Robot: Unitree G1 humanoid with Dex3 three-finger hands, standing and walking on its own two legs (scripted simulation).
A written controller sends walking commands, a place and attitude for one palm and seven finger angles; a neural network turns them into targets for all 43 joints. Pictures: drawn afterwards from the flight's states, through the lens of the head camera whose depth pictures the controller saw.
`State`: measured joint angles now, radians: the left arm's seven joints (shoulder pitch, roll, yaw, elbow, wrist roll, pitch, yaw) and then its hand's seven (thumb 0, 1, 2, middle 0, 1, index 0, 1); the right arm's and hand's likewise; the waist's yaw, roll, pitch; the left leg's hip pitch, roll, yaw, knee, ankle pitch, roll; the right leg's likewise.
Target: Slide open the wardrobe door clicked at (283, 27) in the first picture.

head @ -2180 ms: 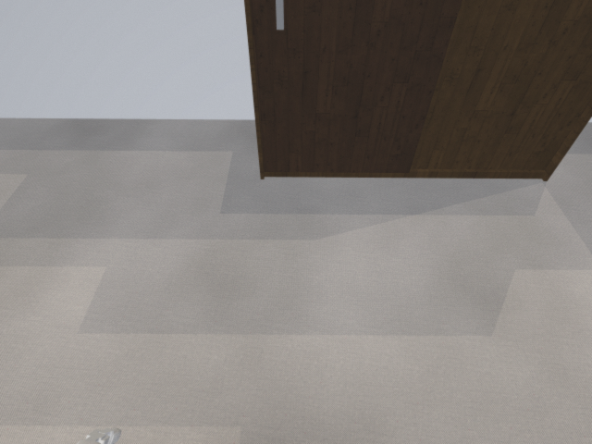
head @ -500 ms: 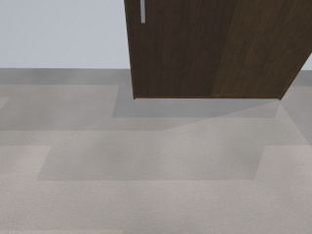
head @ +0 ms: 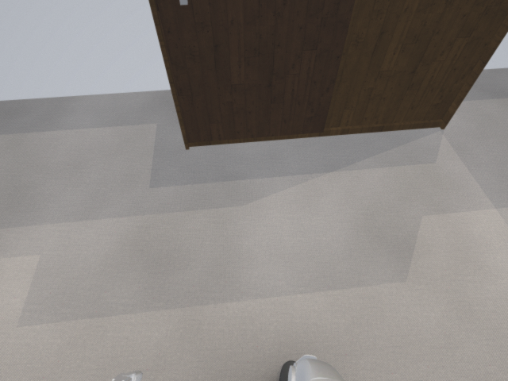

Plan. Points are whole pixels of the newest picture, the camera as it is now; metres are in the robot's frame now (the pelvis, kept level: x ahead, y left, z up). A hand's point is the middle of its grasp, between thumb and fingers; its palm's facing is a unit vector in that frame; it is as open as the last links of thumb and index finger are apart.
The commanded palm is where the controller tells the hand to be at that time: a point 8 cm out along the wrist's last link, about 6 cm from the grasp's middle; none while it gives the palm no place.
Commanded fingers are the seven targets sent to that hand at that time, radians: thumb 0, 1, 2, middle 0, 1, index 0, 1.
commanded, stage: walk to a spot facing it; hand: left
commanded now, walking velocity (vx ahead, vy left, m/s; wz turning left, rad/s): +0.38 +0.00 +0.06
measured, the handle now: out of the picture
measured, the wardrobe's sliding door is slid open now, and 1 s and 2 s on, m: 0.00 0.00 0.00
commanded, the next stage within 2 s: take the last steps up to it in 0.94 s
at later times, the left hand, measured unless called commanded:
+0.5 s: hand out of the picture +0.14 +0.19 -0.18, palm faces +0.14 -0.98 -0.13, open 7.4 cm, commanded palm none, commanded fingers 0.00 0.90 0.90 -0.20 -0.30 -0.20 -0.30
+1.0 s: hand (188, 206) +0.51 +0.17 -0.15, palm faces +0.05 -0.97 -0.22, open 7.4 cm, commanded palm none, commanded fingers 0.00 0.90 0.90 -0.20 -0.30 -0.20 -0.30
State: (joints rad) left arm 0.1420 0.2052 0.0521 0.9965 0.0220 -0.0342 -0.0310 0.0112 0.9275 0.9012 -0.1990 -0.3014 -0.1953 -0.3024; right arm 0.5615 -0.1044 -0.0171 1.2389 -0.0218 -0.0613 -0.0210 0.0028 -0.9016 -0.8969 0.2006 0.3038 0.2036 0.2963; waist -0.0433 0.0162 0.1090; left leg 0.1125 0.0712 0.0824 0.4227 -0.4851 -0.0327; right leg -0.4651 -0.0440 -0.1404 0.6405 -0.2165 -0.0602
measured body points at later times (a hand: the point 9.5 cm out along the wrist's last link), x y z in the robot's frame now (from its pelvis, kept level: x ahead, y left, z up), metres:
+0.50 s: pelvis +0.20 +0.03 +0.00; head +0.20 +0.06 +0.45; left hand +0.14 +0.25 -0.17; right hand +0.32 -0.20 -0.12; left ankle +0.25 +0.12 -0.72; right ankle +0.12 -0.10 -0.68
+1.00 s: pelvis +0.42 -0.02 +0.00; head +0.44 -0.04 +0.45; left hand +0.50 +0.22 -0.13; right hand +0.33 -0.23 -0.16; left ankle +0.30 +0.11 -0.65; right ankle +0.49 -0.11 -0.72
